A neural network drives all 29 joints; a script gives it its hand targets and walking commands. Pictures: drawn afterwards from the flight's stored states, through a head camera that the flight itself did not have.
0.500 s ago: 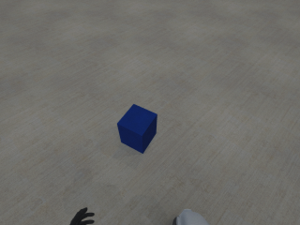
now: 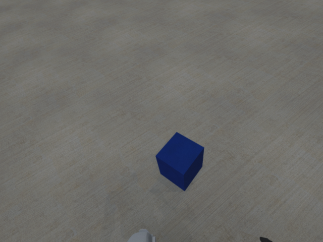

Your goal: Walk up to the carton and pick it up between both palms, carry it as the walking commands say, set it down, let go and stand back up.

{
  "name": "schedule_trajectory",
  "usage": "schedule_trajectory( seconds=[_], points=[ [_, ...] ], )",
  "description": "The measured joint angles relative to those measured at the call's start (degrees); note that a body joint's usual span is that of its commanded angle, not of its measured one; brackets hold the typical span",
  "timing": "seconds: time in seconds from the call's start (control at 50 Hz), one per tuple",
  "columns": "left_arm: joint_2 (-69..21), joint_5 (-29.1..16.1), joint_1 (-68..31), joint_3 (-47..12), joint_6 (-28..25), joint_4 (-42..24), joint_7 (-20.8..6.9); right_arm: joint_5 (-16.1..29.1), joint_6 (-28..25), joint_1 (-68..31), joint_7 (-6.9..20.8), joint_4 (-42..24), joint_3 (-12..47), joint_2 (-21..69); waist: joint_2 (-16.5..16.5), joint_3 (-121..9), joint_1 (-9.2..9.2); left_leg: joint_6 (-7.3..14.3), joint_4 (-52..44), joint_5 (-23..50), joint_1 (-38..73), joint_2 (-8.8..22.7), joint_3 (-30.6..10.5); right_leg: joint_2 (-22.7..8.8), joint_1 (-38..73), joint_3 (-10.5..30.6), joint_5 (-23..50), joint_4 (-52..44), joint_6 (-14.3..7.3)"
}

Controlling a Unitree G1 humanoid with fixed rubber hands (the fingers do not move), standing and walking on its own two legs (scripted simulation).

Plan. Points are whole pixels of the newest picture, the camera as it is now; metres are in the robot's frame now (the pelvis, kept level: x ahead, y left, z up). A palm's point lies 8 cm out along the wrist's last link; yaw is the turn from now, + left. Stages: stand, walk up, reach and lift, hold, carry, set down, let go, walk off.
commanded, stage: walk up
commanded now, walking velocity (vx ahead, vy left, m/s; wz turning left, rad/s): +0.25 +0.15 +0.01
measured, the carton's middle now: (180, 161) +0.67 +0.01 -0.66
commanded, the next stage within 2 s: none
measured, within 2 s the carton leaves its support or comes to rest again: neither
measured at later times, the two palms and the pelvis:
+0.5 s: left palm (93, 222) +0.21 +0.27 -0.15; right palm out of the picture +0.06 -0.21 -0.13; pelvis +0.12 +0.03 +0.00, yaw -1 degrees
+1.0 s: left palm out of the picture +0.15 +0.27 -0.15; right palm out of the picture +0.16 -0.25 -0.14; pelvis +0.13 +0.02 -0.01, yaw -6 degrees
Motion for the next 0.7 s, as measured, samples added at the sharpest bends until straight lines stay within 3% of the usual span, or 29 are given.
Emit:
schedule_trajectory(
  seconds=[0.1,0.14,0.18,0.22,0.28,0.38,0.46,0.54,0.58,0.66,0.7],
  points=[
    [0.77,0.44,0.27,0.04,1.10,0.89,-0.35,0.58,-2.14,-1.45,-0.49,-0.24,0.60,2.03,-1.14,-0.74,0.37,0.16,-13.46,-3.28,9.43,-0.01,2.29,-0.17,1.06,-0.12,-5.20,4.90,2.23],
    [1.34,0.69,-0.62,-0.24,1.71,1.40,-0.32,0.28,-3.55,-1.11,-1.46,0.08,0.47,2.71,-2.46,-0.90,-0.35,1.70,-13.19,-4.01,10.62,-0.57,2.34,-0.54,-2.32,1.52,-12.10,15.01,1.01],
    [1.72,1.08,-3.03,-0.18,2.53,1.52,-0.21,0.21,-4.07,0.19,-2.04,0.60,0.84,3.24,-3.54,-0.66,-1.10,2.95,-11.31,-5.03,10.92,-0.45,2.56,1.08,-7.62,4.02,-15.98,27.83,0.04],
    [2.42,1.01,-5.48,-0.01,2.94,1.24,-0.47,0.19,-4.24,2.48,-2.54,1.78,0.91,3.44,-4.25,-0.85,-2.21,3.02,-13.62,-4.53,13.04,0.05,2.61,2.48,-11.93,4.40,-12.89,35.08,0.07],
    [3.34,0.69,-8.62,0.29,3.48,0.30,-0.96,0.00,-4.72,6.47,-2.90,3.70,0.87,3.07,-4.96,-1.33,-3.74,2.88,-18.35,-3.20,16.22,0.40,2.52,2.80,-16.17,3.87,-7.06,37.71,0.50],
    [3.56,0.34,-12.44,0.65,4.76,-0.61,-1.42,-0.30,-5.42,12.15,-3.29,5.81,0.72,2.64,-4.71,-1.83,-5.41,2.45,-22.54,-2.83,19.59,1.09,2.46,2.95,-18.33,3.33,-3.44,32.28,1.37],
    [2.47,-1.02,-16.13,-0.25,4.91,-1.79,-0.44,0.46,-4.54,13.30,-3.69,7.51,1.04,3.27,-4.35,-0.07,-6.07,1.80,-23.12,-3.25,21.41,0.65,2.48,3.87,-15.17,4.53,-3.03,20.27,0.87],
    [1.32,-0.76,-17.00,-0.88,3.83,-1.60,0.51,1.41,-3.07,13.02,-3.81,8.31,1.28,4.06,-4.82,0.02,-6.29,0.44,-19.35,-6.28,21.67,-1.06,3.30,3.65,-8.54,4.06,5.25,5.72,-0.51],
    [-0.20,-0.69,-16.87,-1.12,3.43,-0.64,0.65,1.60,-1.95,12.02,-4.03,8.26,1.47,3.70,-2.37,0.21,-6.41,0.39,-17.13,-8.95,21.61,-0.32,2.47,4.54,-8.04,3.59,3.11,6.67,-2.31],
    [-1.84,-0.74,-16.42,-1.77,3.59,0.98,0.84,1.45,-0.70,10.63,-4.29,8.26,1.71,3.81,0.57,-0.55,-5.72,1.26,-18.05,-8.06,22.57,-0.19,-0.51,6.18,-6.50,2.96,2.06,5.53,-3.10],
    [-2.02,-0.99,-16.25,-1.95,3.48,1.72,1.07,1.24,-0.79,9.97,-4.29,8.72,1.67,4.06,0.87,-0.84,-5.31,-0.01,-19.06,-7.50,23.27,0.27,-0.92,6.68,-5.76,2.64,2.33,4.59,-3.30]
  ],
)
